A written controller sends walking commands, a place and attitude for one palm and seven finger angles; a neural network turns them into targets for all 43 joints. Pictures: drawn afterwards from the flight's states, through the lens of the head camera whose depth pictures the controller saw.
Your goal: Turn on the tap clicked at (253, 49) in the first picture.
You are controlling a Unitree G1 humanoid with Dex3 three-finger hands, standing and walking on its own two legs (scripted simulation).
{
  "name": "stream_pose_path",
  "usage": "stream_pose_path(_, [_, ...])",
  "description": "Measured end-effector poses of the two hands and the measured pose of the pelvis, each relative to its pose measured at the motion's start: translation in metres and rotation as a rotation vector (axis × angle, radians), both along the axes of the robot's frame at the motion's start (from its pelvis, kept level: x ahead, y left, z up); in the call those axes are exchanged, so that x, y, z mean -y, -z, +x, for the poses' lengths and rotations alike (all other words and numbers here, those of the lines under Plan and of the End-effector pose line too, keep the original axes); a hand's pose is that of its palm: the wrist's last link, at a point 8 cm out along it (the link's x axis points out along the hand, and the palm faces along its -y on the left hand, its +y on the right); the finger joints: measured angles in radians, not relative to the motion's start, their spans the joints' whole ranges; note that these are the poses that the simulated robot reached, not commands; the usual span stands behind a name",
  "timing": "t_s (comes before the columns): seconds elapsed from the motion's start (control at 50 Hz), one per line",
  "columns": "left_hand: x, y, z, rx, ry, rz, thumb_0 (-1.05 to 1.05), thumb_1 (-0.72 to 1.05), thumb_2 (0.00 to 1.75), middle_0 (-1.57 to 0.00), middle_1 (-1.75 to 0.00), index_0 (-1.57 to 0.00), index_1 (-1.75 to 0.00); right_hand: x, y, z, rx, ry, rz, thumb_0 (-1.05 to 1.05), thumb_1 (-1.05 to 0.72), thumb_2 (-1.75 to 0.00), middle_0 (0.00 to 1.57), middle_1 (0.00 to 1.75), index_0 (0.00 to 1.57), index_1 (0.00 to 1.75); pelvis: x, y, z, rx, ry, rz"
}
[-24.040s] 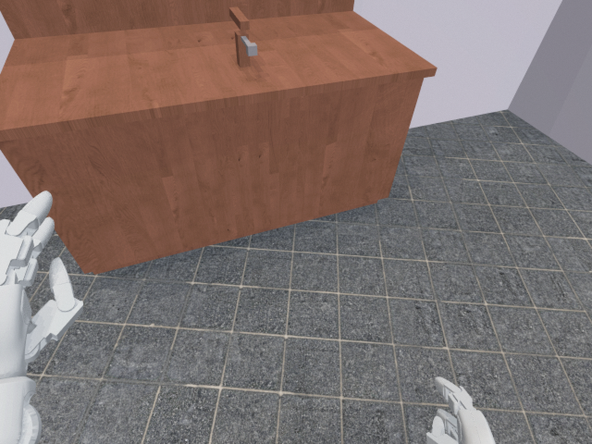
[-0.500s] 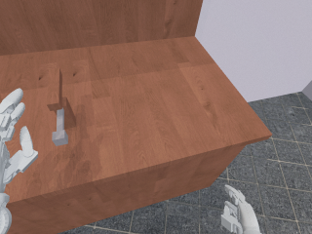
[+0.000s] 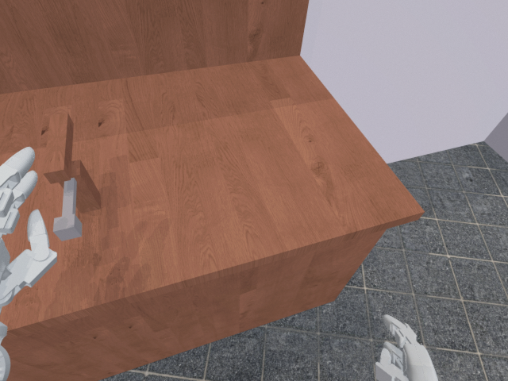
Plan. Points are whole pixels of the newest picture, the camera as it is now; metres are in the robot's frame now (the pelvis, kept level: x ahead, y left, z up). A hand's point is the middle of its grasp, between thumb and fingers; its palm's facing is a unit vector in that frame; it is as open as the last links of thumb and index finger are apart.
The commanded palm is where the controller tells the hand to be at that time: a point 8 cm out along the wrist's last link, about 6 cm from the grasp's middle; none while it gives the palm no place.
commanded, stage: shuffle to correct the standing spot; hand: left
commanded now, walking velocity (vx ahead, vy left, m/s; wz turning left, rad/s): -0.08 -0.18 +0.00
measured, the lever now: (68, 227) +0.31 +0.30 +0.06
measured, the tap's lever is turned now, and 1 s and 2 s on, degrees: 0 0 0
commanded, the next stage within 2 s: none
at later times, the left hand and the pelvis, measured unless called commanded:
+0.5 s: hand (44, 258) +0.21 +0.24 +0.17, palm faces +0.34 -0.85 -0.41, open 7.4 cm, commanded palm +0.16 +0.28 +0.18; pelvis +0.00 +0.00 +0.00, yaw +0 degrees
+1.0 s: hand (50, 256) +0.22 +0.24 +0.17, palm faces +0.33 -0.85 -0.42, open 7.4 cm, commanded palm +0.16 +0.28 +0.18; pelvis +0.00 +0.00 +0.00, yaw +1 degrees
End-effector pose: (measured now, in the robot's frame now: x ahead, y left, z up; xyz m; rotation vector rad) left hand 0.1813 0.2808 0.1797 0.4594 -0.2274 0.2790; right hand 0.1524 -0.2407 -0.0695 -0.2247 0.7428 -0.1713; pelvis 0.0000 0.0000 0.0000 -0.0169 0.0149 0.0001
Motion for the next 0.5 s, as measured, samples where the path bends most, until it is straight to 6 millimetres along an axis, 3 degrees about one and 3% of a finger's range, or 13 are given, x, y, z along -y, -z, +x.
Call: stream_pose_path(0.5, [-0.003, -0.002, -0.006, 0.006, -0.022, 0.006, 0.01, 0.89, 0.9, -0.21, -0.3, -0.21, -0.3, -0.016, 0.0, 0.009, 0.02, -0.044, 0.031, 0.01, -0.9, -0.9, 0.21, 0.3, 0.2, 0.3, 0.0, 0.0, -0.004, 0.005, -0.005, 0.0])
